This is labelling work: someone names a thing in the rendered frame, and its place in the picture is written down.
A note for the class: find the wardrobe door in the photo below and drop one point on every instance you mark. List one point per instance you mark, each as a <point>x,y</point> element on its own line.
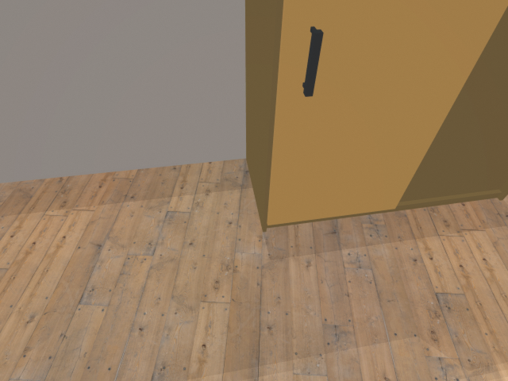
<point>470,151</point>
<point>388,73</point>

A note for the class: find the handle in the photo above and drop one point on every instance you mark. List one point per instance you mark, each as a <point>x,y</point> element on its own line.
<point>312,65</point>

